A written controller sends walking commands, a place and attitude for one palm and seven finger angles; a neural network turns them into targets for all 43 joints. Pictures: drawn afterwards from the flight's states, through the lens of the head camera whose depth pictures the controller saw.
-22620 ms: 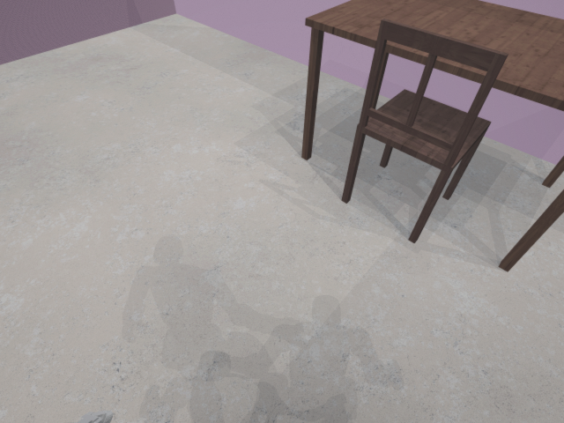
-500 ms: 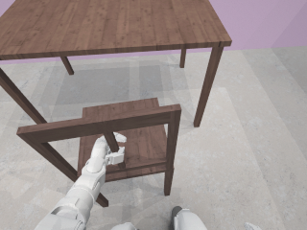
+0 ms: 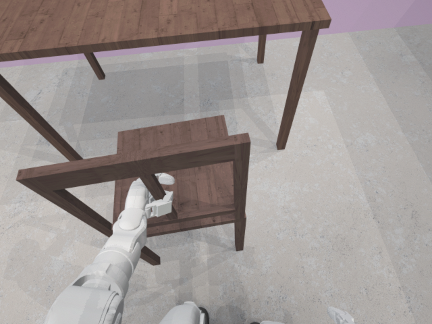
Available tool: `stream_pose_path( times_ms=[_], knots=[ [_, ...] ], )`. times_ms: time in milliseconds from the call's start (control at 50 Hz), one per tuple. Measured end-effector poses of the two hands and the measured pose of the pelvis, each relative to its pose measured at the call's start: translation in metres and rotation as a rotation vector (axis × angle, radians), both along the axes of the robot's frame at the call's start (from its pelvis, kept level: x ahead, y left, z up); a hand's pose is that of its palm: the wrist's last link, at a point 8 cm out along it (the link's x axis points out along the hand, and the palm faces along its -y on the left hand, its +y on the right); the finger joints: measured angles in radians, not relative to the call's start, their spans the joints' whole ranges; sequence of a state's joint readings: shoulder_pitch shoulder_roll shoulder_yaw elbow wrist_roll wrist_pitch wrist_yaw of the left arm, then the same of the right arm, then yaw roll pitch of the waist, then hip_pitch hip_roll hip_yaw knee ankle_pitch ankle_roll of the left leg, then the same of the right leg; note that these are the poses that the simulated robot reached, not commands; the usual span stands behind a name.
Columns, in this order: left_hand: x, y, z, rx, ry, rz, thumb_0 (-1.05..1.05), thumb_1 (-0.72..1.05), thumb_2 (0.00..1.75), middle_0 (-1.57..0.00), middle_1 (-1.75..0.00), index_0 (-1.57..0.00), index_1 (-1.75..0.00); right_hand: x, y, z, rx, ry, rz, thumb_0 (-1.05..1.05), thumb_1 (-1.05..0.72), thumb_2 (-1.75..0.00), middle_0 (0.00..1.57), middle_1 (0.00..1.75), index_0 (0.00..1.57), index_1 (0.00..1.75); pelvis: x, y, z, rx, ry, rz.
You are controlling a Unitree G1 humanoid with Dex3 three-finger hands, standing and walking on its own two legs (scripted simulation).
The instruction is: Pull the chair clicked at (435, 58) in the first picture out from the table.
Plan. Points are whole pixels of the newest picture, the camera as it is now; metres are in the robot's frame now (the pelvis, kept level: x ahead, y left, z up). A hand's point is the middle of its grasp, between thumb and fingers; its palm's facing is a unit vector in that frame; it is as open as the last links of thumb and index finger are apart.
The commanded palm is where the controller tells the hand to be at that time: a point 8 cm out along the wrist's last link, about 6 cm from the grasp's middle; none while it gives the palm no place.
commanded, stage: step backward, pulling the chair out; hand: left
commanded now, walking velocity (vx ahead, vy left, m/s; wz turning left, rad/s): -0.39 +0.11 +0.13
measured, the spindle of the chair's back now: (161, 198) +0.37 +0.16 -0.10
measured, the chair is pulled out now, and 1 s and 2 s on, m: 0.40 0.64 0.68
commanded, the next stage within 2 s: stop walking, hand still on the chair in 0.66 s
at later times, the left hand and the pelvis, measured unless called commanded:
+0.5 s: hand (157, 256) +0.24 +0.14 -0.06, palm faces -0.08 -0.98 -0.16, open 5.5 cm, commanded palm +0.24 +0.19 -0.07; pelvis -0.09 +0.03 +0.00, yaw +2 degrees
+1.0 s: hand out of the picture +0.11 +0.15 -0.06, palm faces +0.00 -0.99 -0.14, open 5.6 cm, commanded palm +0.10 +0.20 -0.05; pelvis -0.19 +0.03 +0.00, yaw +4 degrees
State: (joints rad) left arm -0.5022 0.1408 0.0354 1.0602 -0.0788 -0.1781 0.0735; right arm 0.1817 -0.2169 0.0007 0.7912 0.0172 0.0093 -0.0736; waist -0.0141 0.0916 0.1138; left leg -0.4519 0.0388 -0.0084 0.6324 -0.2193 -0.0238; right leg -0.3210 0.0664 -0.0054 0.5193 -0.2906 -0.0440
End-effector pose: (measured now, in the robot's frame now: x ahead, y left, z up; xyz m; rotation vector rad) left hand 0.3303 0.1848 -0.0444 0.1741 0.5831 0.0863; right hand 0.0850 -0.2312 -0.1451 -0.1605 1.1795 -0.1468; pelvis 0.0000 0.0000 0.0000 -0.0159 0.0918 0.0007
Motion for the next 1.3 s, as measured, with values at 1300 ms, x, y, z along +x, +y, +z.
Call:
stream_pose_path(
  times_ms=[1300],
  knots=[
    [-0.283, 0.015, 0.004, -0.029, 0.011, -0.006, 0.11, 0.65, 0.81, -0.32, -1.25, -0.50, -1.45, -0.153, 0.029, 0.030, -0.025, -0.262, 0.058, 0.01, -0.90, -0.90, 0.20, 0.30, 0.21, 0.30, -0.188, 0.026, 0.001, 0.040, -0.140, 0.039]
  ],
)
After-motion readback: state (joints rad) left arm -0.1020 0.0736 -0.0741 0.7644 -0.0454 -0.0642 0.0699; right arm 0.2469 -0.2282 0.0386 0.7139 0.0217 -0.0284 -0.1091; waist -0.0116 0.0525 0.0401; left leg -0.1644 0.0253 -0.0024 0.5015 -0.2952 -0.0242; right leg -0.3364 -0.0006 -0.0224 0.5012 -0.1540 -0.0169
